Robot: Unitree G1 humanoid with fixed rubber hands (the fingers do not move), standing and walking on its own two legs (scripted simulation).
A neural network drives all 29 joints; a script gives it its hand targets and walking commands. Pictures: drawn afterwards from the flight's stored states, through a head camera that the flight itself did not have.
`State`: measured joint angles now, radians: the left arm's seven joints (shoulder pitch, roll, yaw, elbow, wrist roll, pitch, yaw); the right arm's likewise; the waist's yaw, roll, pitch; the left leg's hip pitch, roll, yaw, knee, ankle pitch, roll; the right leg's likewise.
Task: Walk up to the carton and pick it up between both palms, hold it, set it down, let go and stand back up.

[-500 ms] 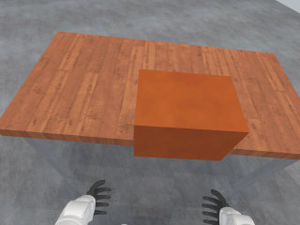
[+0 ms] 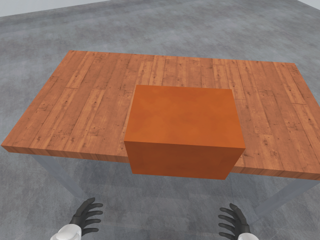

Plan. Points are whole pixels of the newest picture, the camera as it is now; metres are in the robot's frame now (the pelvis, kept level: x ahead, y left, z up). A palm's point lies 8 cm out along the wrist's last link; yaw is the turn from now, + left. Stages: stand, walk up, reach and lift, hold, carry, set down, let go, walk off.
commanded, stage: reach and lift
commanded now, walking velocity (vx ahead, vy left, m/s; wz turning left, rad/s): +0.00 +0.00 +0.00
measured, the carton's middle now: (180, 132) +0.43 -0.07 -0.02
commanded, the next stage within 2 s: none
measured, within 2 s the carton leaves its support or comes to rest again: neither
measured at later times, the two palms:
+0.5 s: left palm out of the picture +0.16 +0.23 -0.08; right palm out of the picture +0.11 -0.21 -0.07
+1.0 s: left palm (72, 222) +0.20 +0.22 -0.05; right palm (265, 230) +0.15 -0.24 -0.04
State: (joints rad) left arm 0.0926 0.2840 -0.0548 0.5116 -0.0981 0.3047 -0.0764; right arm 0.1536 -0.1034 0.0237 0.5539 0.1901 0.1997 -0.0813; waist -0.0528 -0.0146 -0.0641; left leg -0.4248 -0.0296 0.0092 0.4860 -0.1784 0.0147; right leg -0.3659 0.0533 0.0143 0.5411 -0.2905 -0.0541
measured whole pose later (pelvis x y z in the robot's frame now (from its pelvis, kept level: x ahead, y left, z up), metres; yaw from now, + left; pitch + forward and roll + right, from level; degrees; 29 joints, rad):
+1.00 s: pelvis +0.02 +0.03 +0.00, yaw -4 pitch +2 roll +0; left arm 0.30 0.19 -0.10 0.49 -0.18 -0.27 0.05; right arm 0.33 -0.31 0.00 0.52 0.28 -0.30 0.10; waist 0.00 -0.01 -0.06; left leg -0.26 -0.04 0.04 0.50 -0.27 0.05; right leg -0.23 0.04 0.07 0.50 -0.31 -0.01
